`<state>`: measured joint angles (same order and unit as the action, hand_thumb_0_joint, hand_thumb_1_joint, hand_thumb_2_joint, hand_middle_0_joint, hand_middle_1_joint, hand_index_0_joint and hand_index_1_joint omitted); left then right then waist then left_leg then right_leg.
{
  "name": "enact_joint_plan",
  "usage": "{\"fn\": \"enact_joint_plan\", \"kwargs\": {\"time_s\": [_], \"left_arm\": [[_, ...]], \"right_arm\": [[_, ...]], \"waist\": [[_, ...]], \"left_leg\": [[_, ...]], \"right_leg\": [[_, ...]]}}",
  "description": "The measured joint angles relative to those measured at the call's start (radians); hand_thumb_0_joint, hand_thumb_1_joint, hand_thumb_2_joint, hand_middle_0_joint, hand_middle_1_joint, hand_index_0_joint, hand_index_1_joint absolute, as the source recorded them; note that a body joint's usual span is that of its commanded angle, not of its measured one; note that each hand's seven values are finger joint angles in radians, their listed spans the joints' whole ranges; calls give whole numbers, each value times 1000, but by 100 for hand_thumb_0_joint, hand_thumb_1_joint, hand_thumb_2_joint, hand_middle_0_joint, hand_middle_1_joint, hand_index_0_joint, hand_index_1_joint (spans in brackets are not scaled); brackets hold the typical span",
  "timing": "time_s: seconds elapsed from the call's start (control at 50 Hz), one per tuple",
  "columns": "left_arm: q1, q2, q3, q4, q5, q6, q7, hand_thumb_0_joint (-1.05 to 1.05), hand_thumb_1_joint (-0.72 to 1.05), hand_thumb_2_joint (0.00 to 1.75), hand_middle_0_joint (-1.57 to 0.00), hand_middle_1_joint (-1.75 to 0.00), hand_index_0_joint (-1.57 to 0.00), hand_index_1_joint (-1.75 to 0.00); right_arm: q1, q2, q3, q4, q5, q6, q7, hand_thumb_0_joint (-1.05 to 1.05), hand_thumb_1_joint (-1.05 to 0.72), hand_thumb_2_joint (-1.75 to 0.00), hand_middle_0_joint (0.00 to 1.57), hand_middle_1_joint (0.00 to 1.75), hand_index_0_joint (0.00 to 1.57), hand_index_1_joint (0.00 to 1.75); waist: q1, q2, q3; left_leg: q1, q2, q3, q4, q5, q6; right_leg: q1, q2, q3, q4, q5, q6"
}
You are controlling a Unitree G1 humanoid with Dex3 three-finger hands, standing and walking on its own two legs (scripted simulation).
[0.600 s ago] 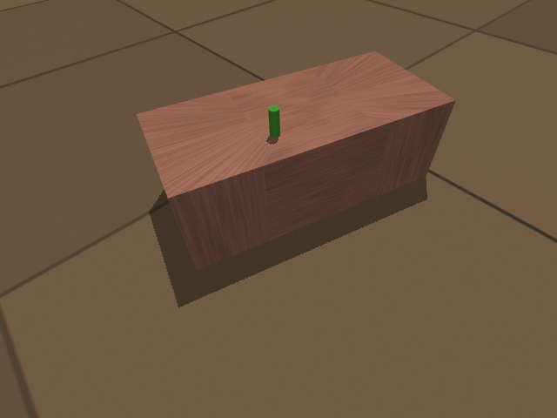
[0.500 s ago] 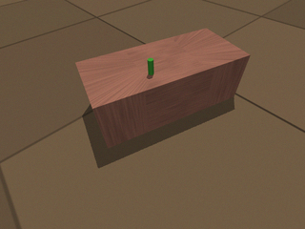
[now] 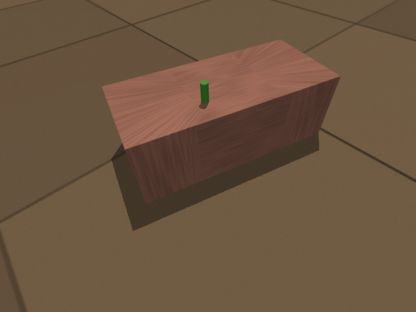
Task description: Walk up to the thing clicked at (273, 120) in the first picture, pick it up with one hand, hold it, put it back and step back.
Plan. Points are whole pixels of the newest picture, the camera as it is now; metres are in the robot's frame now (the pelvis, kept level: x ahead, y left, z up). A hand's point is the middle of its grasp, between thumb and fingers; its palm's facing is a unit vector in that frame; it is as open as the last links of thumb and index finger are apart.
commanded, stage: stand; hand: right
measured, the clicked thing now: (204, 92) +1.18 +0.08 -0.28
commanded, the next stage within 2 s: walk up in 0.52 s
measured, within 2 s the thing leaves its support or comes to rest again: neither
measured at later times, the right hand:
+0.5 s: hand out of the picture +0.08 -0.25 -0.16, palm faces -0.03 +0.94 -0.34, open 7.4 cm
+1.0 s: hand (310, 289) +0.22 -0.18 -0.14, palm faces -0.18 +0.89 -0.42, open 7.4 cm
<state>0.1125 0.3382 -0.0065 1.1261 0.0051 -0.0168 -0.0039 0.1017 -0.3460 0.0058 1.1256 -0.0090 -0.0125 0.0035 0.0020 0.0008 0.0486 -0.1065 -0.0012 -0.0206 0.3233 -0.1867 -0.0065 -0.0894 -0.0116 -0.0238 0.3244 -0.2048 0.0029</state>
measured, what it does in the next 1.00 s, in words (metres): walks ahead: left foot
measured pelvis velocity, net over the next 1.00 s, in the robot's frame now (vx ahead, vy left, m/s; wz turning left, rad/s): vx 0.12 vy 0.08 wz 0.21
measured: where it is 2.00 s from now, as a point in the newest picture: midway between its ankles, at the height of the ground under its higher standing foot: (208, 247)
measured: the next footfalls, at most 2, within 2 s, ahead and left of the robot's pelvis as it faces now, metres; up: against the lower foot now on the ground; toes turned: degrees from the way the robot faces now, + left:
left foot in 0.84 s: +0.18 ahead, +0.22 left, +0.00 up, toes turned +14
right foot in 1.30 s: +0.42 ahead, -0.04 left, +0.00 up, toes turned +11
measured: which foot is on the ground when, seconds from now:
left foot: down 0.00-0.58, up 0.60-0.82, down 0.84-1.00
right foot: down 0.00-0.88, up 0.90-1.00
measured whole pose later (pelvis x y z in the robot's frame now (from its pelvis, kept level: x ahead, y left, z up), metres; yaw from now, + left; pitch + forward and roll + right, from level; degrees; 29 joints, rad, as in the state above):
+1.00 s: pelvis +0.12 +0.08 -0.02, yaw +12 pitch -4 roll +0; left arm 0.25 0.45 0.08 0.94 0.02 0.00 -0.07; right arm 0.30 -0.38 -0.08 0.90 -0.02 -0.06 0.05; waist -0.01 -0.07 0.09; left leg -0.30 0.02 0.03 0.62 -0.27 0.03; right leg -0.35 -0.08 -0.02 1.14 -0.47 -0.04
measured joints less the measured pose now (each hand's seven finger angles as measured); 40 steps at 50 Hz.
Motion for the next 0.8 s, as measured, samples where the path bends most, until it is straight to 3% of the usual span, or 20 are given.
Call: {"fn": "enact_joint_plan", "kwargs": {"time_s": [0.52, 0.58, 0.62, 0.7, 0.8], "left_arm": [[2, 3, 1, -4, 0, 1, -1, 1, 90, 90, -21, -30, -20, -30], [19, 8, 36, -48, 17, -10, -29, 1, 90, 90, -21, -30, -20, -30], [40, 20, 59, -88, 28, -25, -38, 1, 90, 90, -21, -30, -21, -30], [85, 41, 85, -137, 38, -40, -42, 0, 90, 90, -21, -30, -21, -30], [140, 89, 100, -160, 44, -32, -57, 1, 90, 90, -21, -30, -21, -30]], "right_arm": [[6, -2, 0, -1, -1, 0, -1, 0, -91, -90, 21, 30, 20, 30], [53, -10, -30, -43, -13, 2, 24, 0, -91, -90, 21, 30, 20, 30], [87, -20, -45, -58, -26, 17, 37, 0, -91, -90, 21, 30, 20, 30], [124, -50, -74, -87, -33, 23, 62, 0, -91, -90, 21, 30, 20, 30], [144, -82, -99, -143, -26, 2, 84, 0, -91, -90, 21, 30, 20, 30]], "waist": [[1, 3, -3], [-3, 10, -12], [5, 5, -26], [36, -1, -16], [41, -8, 17]], "left_leg": [[8, 3, 0, -11, 3, -3], [-51, 1, -28, 116, -116, 28], [-135, 5, -8, 298, -189, 35], [-270, 43, 26, 494, -211, 19], [-309, 105, 26, 350, -120, 10]], "right_leg": [[7, 3, 0, -9, 2, -3], [-15, 4, -32, 64, -92, -20], [-17, -6, -59, 78, -81, -32], [27, -28, -91, 51, -91, -27], [92, -60, -132, 72, -151, 17]]}}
